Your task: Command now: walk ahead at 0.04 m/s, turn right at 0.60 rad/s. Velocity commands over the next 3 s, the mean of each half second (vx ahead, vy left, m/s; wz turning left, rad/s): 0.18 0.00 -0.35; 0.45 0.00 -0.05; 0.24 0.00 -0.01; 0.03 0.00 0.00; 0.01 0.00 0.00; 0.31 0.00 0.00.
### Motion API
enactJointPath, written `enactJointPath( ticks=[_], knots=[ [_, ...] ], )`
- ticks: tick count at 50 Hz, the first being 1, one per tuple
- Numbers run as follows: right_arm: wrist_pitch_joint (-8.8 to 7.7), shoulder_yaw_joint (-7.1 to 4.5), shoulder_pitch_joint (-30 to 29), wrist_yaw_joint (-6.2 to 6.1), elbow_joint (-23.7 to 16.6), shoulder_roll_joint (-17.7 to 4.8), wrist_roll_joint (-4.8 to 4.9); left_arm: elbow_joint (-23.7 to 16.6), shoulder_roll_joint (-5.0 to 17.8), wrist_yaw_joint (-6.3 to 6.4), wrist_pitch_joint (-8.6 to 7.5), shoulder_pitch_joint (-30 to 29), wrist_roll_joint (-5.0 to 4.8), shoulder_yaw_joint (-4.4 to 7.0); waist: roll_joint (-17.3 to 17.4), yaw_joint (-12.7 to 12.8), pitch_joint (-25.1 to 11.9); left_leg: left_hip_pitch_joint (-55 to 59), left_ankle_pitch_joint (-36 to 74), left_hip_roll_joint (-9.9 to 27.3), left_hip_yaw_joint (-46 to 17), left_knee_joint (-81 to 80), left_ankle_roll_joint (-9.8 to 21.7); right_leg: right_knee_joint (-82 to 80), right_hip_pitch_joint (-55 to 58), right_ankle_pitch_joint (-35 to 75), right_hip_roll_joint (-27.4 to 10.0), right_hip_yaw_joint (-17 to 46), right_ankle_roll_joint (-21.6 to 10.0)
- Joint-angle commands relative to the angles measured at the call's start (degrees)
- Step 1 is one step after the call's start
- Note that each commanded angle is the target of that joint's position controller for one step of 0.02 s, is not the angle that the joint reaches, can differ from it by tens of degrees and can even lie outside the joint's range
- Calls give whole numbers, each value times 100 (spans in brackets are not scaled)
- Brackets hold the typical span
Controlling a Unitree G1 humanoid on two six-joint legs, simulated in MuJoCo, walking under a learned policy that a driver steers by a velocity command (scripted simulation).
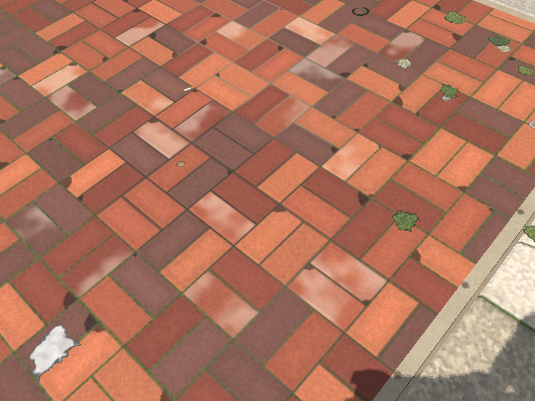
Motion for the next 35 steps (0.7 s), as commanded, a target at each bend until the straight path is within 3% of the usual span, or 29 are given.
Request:
enactJointPath(
  ticks=[1,5,8,10,11,12,13,14,15,17,18,23,27,30,32,33,34,35],
  knots=[
    [-35,-137,97,-32,-341,-494,20,-345,924,13,-27,105,28,268,-714,-6,-710,-4,54,-127,-20,-339,9,-983,703,-1003,-1495,2048,-701],
    [-118,-115,13,-67,-403,-489,91,-324,952,-14,-2,137,65,300,-784,37,-699,394,-130,-356,-48,-980,128,-828,729,-775,-1444,2366,-646],
    [-184,-94,350,-100,-334,-492,161,-306,873,-30,19,13,70,275,-903,-65,-786,1099,-209,-500,70,-1766,301,-677,648,-209,-1406,2439,-507],
    [-254,-70,868,-113,-184,-425,100,-243,800,-3,55,-29,-10,250,-730,-359,-864,2287,200,-572,239,-3139,519,-630,1,-1968,-1073,2332,-244],
    [-289,-113,885,-151,-195,-656,15,-275,575,38,45,-16,-60,181,-155,-386,-642,2759,-399,-3,-405,-3875,707,-165,-749,-2978,-632,1978,80],
    [-308,-172,894,-162,-334,-1095,-44,-381,196,63,8,41,-117,76,989,-405,-751,3118,-1918,1498,-2253,-4615,1121,1431,-1539,-3221,126,834,360],
    [-314,-308,701,-121,-252,-1477,-140,-426,608,74,-66,-302,110,161,932,-444,-10,2175,-2454,1906,-3211,-5083,1457,2337,-2062,-2282,293,467,412],
    [-350,-234,578,-89,-166,-1114,-99,-377,734,36,-122,-266,185,198,525,-179,212,1817,-2216,1696,-2886,-5018,1431,2744,-1817,-1736,-40,748,404],
    [-401,-167,351,-38,-137,-857,-30,-183,701,-40,-152,77,168,187,506,45,165,1828,-1726,1302,-2306,-4973,1240,3003,-1629,-1359,-57,653,465],
    [-484,-144,344,17,-105,-728,30,61,702,-146,-169,381,202,177,695,40,7,2088,-1079,881,-1575,-4916,1128,3482,-1577,-1114,-95,361,565],
    [-532,-140,494,50,-40,-683,46,54,659,-184,-188,264,211,154,649,-52,12,2212,-902,826,-1434,-4908,1162,3526,-1679,-1025,-166,297,581],
    [-685,-246,1338,116,379,-785,90,-131,440,-248,-254,-729,169,-1,617,-519,119,3012,-26,893,-1174,-4940,1351,2435,-2090,-725,-738,-344,795],
    [-719,-281,1706,151,624,-841,63,-271,265,-270,-329,-1359,112,-119,741,-765,167,2796,614,887,-871,-4766,1380,1210,-1305,-952,-798,-777,756],
    [-704,-303,1770,172,737,-902,57,-266,312,-218,-395,-1257,85,-131,773,-622,109,2483,1552,1020,-815,-4397,1390,628,-396,-1105,-646,-1000,495],
    [-696,-283,1594,157,768,-876,123,1,340,-118,-490,-453,104,-102,489,-104,-142,1983,2475,916,-557,-3680,1202,-96,1034,-630,-506,-1001,270],
    [-720,-231,1512,151,734,-730,146,280,599,-36,-562,360,163,-5,84,255,-638,1491,2759,609,-199,-2704,1022,-187,2294,-691,-768,-593,115],
    [-761,-83,1252,189,382,-305,241,390,1196,61,-599,1348,269,146,-994,737,-1468,225,1494,63,363,-892,707,-663,3749,-2244,-2331,1411,-355],
    [-744,-104,1262,154,271,-344,123,533,1591,70,-564,1541,165,233,-1603,614,-1296,-874,-867,-513,515,230,685,-1345,3593,-2647,-3197,3239,-758]
  ],
)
